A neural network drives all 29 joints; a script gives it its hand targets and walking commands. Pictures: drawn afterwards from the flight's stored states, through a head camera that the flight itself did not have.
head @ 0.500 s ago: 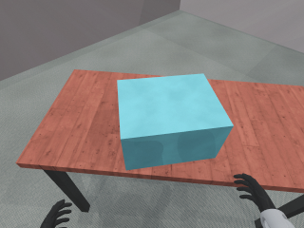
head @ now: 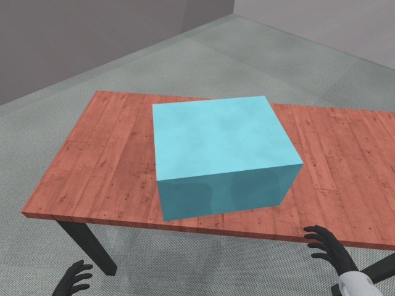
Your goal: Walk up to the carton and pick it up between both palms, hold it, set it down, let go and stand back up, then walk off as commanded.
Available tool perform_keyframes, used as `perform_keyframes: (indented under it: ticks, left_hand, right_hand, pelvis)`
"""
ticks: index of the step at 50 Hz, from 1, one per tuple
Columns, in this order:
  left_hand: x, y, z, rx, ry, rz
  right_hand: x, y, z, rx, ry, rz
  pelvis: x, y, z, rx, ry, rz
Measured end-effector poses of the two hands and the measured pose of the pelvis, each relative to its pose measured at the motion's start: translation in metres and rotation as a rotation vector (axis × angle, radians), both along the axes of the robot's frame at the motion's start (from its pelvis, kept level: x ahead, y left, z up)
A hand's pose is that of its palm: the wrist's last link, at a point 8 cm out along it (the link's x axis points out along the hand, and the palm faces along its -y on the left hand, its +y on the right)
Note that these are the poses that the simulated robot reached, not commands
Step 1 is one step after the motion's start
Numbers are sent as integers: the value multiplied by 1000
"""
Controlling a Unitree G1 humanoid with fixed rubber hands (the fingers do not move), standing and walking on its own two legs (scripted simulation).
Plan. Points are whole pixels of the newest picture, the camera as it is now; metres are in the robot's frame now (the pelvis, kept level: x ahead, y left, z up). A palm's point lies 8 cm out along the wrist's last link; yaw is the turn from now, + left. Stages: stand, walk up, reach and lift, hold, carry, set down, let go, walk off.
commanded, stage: stand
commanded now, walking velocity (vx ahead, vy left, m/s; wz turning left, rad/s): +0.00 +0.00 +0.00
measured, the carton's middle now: (216, 155) +0.45 -0.01 +0.00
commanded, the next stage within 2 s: walk off in 0.20 s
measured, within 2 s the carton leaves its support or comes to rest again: neither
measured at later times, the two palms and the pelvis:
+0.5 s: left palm out of the picture +0.11 +0.31 -0.09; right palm (343, 267) +0.19 -0.25 -0.02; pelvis -0.01 +0.00 +0.00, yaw +0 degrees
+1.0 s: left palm out of the picture -0.05 +0.30 -0.08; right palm out of the picture +0.02 -0.33 -0.13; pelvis -0.13 -0.03 -0.02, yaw +2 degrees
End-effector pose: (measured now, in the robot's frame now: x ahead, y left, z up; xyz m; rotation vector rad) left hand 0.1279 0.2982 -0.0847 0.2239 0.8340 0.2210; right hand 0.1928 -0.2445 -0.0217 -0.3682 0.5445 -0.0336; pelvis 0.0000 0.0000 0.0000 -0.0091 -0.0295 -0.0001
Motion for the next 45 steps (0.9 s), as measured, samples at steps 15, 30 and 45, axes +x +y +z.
perform_keyframes:
  ticks: [15,30,45]
  left_hand:
    - [-2,1,0,3,5,2]
    - [-51,14,-6,75,100,7]
    - [-160,-5,6,183,260,55]
  right_hand:
    - [0,0,0,2,-1,-1]
    - [-10,-12,-9,10,-8,1]
    - [-135,-88,-95,-66,423,-104]
  pelvis:
    - [0,0,0,0,0,0]
    - [-31,-9,-10,18,4,5]
    - [-101,-38,-17,72,10,22]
